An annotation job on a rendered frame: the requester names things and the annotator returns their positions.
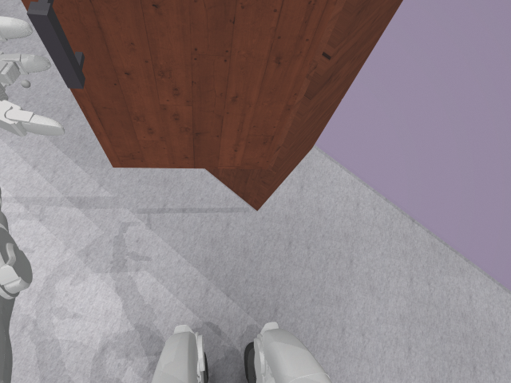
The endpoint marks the robot left upper arm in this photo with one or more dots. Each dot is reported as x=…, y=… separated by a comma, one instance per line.
x=15, y=276

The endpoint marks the right robot shin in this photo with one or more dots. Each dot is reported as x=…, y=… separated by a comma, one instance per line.
x=259, y=376

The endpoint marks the handle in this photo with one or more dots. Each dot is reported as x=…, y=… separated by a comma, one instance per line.
x=49, y=29

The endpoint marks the left robot thigh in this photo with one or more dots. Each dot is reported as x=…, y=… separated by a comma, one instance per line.
x=182, y=358

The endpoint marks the cupboard door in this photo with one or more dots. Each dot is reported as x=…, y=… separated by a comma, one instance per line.
x=191, y=83

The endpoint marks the robot left hand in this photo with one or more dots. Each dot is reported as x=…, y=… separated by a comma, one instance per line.
x=12, y=117

